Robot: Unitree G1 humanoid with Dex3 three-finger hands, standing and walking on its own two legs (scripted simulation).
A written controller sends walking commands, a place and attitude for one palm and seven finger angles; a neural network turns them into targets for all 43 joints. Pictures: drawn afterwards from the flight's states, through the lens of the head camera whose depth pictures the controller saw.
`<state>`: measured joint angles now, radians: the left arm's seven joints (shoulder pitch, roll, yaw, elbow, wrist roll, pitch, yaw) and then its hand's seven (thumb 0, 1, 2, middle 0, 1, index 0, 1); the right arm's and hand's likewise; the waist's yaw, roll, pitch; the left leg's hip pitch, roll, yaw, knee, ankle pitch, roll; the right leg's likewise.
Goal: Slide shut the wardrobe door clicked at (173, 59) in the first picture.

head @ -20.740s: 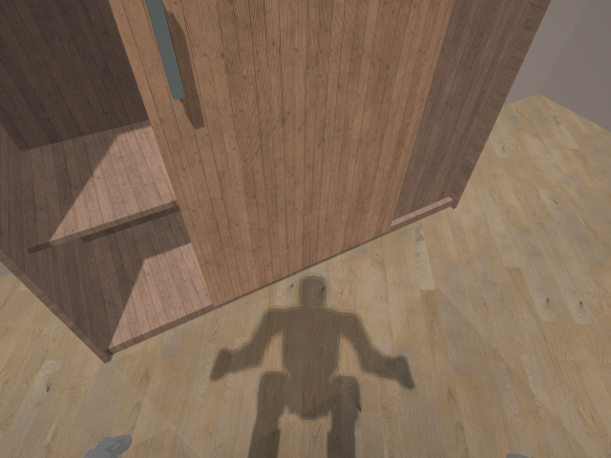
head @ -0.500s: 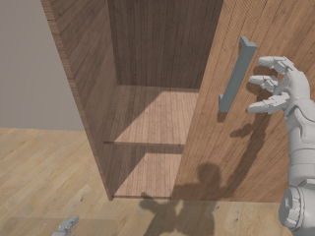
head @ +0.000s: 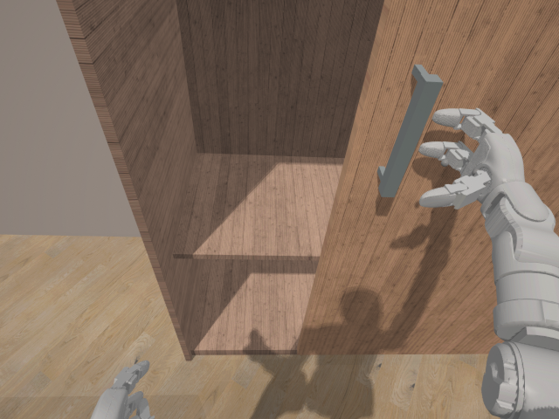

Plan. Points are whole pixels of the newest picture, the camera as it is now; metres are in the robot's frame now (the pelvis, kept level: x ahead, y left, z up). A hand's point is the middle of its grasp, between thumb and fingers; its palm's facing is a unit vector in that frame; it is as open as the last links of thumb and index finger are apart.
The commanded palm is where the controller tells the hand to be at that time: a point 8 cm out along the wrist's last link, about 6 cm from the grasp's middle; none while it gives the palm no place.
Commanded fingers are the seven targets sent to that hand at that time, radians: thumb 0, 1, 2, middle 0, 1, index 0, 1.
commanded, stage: feel for the door with the fingertips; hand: right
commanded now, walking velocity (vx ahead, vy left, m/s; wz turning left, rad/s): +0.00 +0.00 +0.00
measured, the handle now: (401, 135) +0.48 -0.14 +0.21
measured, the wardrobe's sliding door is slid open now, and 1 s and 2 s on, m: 0.37 0.37 0.37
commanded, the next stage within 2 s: slide the fingers in behind the handle in 0.52 s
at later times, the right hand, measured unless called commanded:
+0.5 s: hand (419, 150) +0.43 -0.15 +0.21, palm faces -0.03 +1.00 -0.03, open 14.0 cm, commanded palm +0.41 -0.20 +0.20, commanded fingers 0.00 0.50 -0.30 0.30 1.20 0.30 1.20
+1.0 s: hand (422, 156) +0.42 -0.15 +0.21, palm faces -0.05 +1.00 -0.03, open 14.0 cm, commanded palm +0.40 -0.20 +0.20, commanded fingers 0.00 0.50 -0.30 0.30 1.20 0.30 1.20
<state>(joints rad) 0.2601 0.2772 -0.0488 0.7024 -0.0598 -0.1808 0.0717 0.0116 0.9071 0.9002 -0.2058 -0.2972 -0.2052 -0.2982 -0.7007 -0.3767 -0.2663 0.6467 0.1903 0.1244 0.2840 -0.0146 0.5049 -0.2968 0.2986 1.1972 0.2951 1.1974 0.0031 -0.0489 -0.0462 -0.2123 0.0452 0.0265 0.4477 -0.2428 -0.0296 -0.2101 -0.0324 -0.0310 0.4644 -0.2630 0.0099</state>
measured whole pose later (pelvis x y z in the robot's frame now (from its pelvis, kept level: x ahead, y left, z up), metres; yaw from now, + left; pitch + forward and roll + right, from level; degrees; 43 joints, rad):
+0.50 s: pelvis +0.00 +0.01 +0.00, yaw +1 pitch +1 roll +0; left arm 0.28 0.26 -0.05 0.73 -0.05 -0.17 0.08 0.01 0.91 0.90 -0.21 -0.30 -0.21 -0.30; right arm -0.78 -0.34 -0.26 0.71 0.15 0.10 0.20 -0.02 0.50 -0.30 0.31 1.21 0.29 1.20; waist 0.02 -0.05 -0.04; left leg -0.22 0.03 0.02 0.45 -0.23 -0.02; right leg -0.21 -0.04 -0.04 0.45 -0.25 0.02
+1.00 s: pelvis -0.01 +0.00 +0.00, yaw +1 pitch +0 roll +0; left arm 0.30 0.26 -0.04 0.73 -0.06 -0.18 0.06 0.01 0.91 0.90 -0.20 -0.30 -0.20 -0.30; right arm -0.73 -0.32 -0.25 0.68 0.17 0.07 0.21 -0.02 0.50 -0.30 0.31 1.20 0.30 1.20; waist 0.02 -0.05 -0.04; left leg -0.21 0.04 0.01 0.44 -0.23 -0.03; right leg -0.20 -0.04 -0.05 0.46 -0.25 0.01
